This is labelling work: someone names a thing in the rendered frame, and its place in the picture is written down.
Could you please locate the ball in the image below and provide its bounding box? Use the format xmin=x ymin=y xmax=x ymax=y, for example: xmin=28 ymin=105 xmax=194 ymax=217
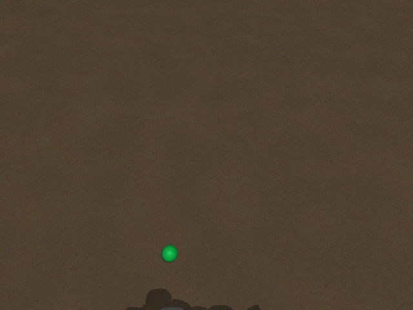
xmin=162 ymin=245 xmax=177 ymax=262

